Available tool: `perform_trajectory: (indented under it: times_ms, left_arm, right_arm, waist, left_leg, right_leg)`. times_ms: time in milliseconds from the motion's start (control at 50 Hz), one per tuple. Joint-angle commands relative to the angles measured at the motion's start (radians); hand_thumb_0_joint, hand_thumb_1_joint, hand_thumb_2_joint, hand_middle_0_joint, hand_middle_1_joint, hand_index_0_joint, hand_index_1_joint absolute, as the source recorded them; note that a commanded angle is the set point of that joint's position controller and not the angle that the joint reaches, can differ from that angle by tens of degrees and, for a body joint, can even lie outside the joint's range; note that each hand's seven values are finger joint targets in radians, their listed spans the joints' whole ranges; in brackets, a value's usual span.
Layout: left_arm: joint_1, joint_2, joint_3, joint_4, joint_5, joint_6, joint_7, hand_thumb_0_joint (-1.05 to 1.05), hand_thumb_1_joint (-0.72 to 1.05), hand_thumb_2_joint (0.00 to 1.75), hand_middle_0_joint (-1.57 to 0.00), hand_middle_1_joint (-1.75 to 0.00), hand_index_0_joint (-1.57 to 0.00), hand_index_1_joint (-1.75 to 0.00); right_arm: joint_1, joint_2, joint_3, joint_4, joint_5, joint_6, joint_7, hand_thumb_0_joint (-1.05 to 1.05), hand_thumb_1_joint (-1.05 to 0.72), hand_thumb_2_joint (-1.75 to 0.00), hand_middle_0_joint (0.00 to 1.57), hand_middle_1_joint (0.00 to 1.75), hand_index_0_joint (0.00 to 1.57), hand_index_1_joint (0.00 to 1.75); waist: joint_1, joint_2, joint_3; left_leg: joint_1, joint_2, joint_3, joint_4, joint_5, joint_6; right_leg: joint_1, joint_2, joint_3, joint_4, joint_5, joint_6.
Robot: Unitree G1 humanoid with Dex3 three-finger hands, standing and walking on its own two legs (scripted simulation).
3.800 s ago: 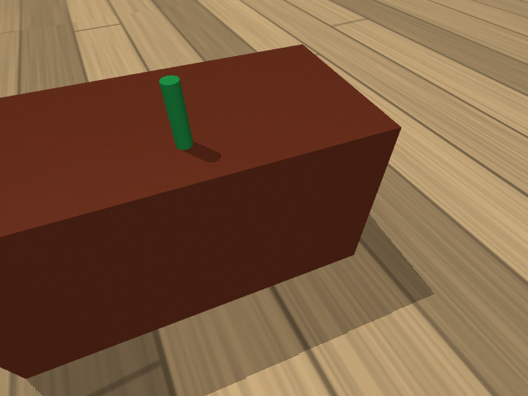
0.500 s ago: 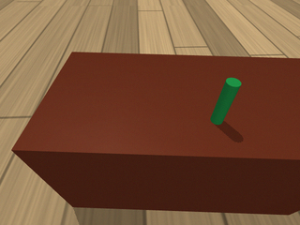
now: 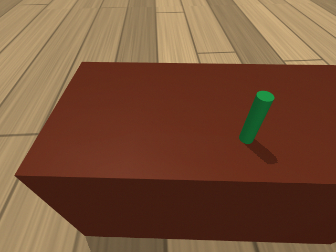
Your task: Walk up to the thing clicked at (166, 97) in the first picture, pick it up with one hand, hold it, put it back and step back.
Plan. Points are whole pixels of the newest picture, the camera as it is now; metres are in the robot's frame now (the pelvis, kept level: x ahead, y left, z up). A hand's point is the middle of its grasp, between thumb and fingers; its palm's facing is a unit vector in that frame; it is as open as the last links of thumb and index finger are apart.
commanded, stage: stand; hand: right
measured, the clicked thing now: (254, 119) +0.50 -0.26 +0.01
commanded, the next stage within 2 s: rise first in 1.88 s
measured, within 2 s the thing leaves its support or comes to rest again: neither
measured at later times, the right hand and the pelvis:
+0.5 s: hand out of the picture +0.10 -0.26 -0.16, palm faces -0.01 +0.94 -0.35, open 7.4 cm; pelvis +0.02 -0.01 +0.00, yaw +0 degrees
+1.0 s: hand out of the picture +0.10 -0.26 -0.16, palm faces -0.02 +0.94 -0.34, open 7.4 cm; pelvis +0.02 -0.01 +0.00, yaw +0 degrees
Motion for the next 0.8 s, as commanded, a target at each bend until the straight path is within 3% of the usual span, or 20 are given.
perform_trajectory:
  times_ms: [0, 400, 540, 700, 780]
  left_arm:
    - [-0.044, 0.209, 0.039, -0.058, -0.001, -0.022, 0.018, 0.0, 0.9, 0.9, -0.2, -0.3, -0.2, -0.3]
    - [-0.055, 0.213, 0.045, -0.062, 0.0, -0.018, 0.024, 0.0, 0.9, 0.9, -0.2, -0.3, -0.2, -0.3]
    - [-0.061, 0.213, 0.047, -0.063, 0.001, -0.017, 0.025, 0.0, 0.9, 0.9, -0.2, -0.3, -0.2, -0.3]
    - [-0.049, 0.212, 0.048, -0.069, 0.002, -0.018, 0.026, 0.0, 0.9, 0.9, -0.2, -0.3, -0.2, -0.3]
    - [-0.044, 0.208, 0.047, -0.066, 0.001, -0.015, 0.024, 0.0, 0.9, 0.9, -0.2, -0.3, -0.2, -0.3]
  right_arm:
    - [-0.043, -0.221, -0.036, -0.054, 0.002, -0.021, -0.012, 0.0, -0.9, -0.9, 0.2, 0.3, 0.2, 0.3]
    - [-0.045, -0.218, -0.035, -0.052, 0.003, -0.013, -0.018, 0.0, -0.9, -0.9, 0.2, 0.3, 0.2, 0.3]
    - [-0.052, -0.215, -0.034, -0.059, 0.004, -0.011, -0.018, 0.0, -0.9, -0.9, 0.2, 0.3, 0.2, 0.3]
    - [-0.046, -0.216, -0.035, -0.064, 0.003, -0.014, -0.018, 0.0, -0.9, -0.9, 0.2, 0.3, 0.2, 0.3]
    - [-0.045, -0.22, -0.033, -0.066, 0.003, -0.013, -0.02, 0.0, -0.9, -0.9, 0.2, 0.3, 0.2, 0.3]
  waist:
    - [-0.002, 0.008, -0.094]
    - [-0.002, 0.007, -0.106]
    - [-0.003, 0.008, -0.087]
    - [0.001, 0.011, -0.107]
    - [0.004, 0.013, -0.089]
  left_leg:
    - [0.049, 0.127, -0.113, -0.051, 0.147, 0.015]
    - [0.081, 0.136, -0.095, -0.04, 0.224, 0.014]
    - [0.071, 0.13, -0.095, -0.049, 0.16, 0.012]
    - [0.096, 0.137, -0.093, -0.039, 0.225, 0.015]
    - [0.083, 0.135, -0.093, -0.051, 0.201, 0.013]
  right_leg:
    - [0.002, -0.121, 0.102, -0.064, 0.116, -0.021]
    - [0.043, -0.129, 0.1, -0.073, 0.214, -0.023]
    - [0.033, -0.125, 0.103, -0.093, 0.161, -0.021]
    - [0.046, -0.128, 0.099, -0.078, 0.233, -0.026]
    - [0.039, -0.123, 0.098, -0.084, 0.193, -0.025]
